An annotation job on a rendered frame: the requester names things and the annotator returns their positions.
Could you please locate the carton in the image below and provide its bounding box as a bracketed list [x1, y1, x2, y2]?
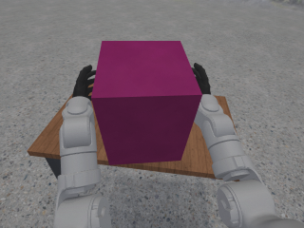
[91, 41, 202, 165]

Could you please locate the robot right hand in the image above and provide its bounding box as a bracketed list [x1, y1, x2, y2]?
[191, 63, 211, 95]

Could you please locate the robot left forearm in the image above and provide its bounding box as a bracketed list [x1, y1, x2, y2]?
[53, 96, 102, 228]

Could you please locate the right robot upper arm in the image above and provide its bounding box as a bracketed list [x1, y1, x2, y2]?
[217, 179, 304, 228]

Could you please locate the table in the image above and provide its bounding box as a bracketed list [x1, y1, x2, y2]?
[27, 84, 239, 181]

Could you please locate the robot right forearm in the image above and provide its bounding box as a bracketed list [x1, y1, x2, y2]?
[194, 94, 276, 212]

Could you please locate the left robot upper arm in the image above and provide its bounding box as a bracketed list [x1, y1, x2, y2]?
[54, 194, 111, 228]

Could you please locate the robot left hand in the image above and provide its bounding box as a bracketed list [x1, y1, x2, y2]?
[72, 65, 97, 101]

